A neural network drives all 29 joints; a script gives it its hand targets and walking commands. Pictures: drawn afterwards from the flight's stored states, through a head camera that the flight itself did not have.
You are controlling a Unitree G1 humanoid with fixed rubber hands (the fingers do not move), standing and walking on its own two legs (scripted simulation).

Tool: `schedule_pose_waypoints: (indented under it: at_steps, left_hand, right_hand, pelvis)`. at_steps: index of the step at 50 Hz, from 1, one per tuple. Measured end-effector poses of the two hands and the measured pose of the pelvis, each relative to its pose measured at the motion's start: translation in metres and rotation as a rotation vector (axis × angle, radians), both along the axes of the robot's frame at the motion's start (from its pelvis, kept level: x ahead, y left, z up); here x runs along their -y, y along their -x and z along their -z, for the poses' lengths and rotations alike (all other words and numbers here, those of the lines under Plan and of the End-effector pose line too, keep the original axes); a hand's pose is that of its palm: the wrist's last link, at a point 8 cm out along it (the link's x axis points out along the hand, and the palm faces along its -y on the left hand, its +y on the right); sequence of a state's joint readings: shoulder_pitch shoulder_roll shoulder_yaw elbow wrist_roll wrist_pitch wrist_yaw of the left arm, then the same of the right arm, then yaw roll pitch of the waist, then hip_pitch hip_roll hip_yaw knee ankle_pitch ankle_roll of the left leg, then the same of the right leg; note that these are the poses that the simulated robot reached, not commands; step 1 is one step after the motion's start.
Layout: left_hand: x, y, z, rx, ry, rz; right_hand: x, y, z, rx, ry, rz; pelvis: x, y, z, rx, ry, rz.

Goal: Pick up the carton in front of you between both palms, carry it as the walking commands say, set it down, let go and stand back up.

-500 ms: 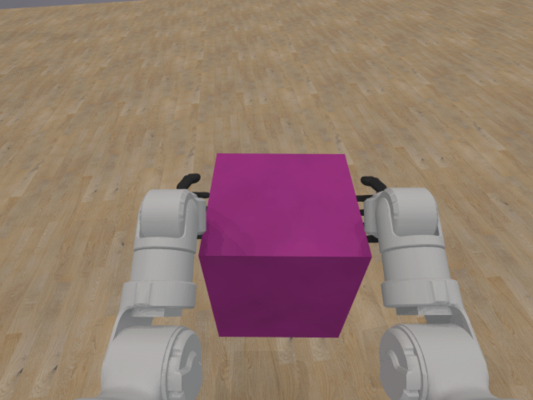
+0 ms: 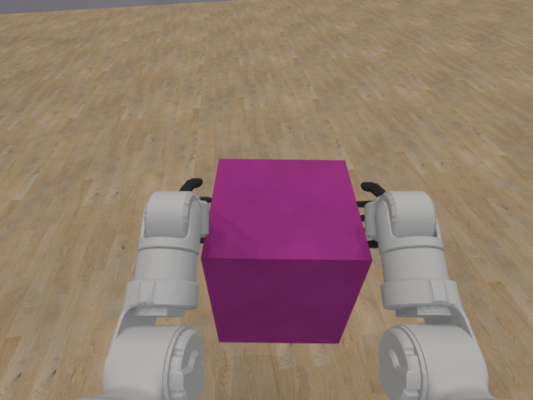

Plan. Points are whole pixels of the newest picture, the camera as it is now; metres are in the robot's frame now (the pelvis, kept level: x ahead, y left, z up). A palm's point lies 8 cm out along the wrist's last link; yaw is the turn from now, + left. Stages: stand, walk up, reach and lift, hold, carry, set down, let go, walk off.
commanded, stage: carry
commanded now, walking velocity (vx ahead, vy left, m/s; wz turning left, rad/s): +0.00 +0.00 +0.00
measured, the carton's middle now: (280, 253) +0.37 -0.01 +0.03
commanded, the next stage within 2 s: none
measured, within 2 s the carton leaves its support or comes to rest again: neither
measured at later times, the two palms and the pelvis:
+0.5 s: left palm (184, 216) +0.35 +0.13 +0.15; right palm (382, 219) +0.35 -0.15 +0.14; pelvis +0.00 +0.00 +0.00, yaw +0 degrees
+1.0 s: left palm (185, 218) +0.35 +0.13 +0.14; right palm (381, 221) +0.35 -0.15 +0.13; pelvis +0.00 +0.00 +0.00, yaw +0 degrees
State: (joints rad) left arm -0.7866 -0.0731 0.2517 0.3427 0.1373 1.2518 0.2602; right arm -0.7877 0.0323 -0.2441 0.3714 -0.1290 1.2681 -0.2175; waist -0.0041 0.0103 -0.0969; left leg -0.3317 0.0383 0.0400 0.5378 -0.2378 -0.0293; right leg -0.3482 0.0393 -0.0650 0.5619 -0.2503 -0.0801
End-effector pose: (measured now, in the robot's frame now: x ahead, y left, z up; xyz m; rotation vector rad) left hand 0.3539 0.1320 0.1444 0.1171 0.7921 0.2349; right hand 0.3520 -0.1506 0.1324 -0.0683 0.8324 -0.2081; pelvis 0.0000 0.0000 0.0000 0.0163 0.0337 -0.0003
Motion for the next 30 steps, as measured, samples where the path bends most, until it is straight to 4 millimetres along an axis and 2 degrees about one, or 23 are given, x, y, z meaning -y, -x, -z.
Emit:
schedule_pose_waypoints:
  at_steps: [4, 12, 20, 27, 30]
  left_hand:
    - [-0.001, 0.004, 0.005, -0.016, 0.0, 0.002]
    - [0.0, -0.003, -0.008, 0.033, 0.004, 0.001]
    - [-0.001, 0.004, 0.005, -0.018, -0.001, 0.001]
    - [0.0, -0.002, -0.007, 0.03, 0.004, 0.001]
    - [0.0, -0.003, -0.007, 0.028, 0.003, 0.0]
  right_hand:
    - [-0.001, 0.005, 0.005, -0.016, 0.005, -0.001]
    - [0.0, -0.003, -0.009, 0.033, 0.001, 0.004]
    - [-0.001, 0.005, 0.005, -0.017, 0.004, -0.002]
    - [0.0, -0.002, -0.008, 0.03, 0.003, 0.004]
    - [0.0, -0.003, -0.007, 0.028, -0.001, 0.004]
  pelvis:
    - [0.0, -0.001, 0.0, 0.01, 0.0, 0.001]
    - [0.0, 0.003, 0.0, 0.0, 0.0, -0.001]
    - [0.0, -0.001, 0.0, 0.008, 0.0, 0.0]
    - [0.0, 0.004, 0.0, 0.004, 0.0, -0.001]
    - [0.0, 0.003, 0.0, -0.002, 0.0, 0.0]
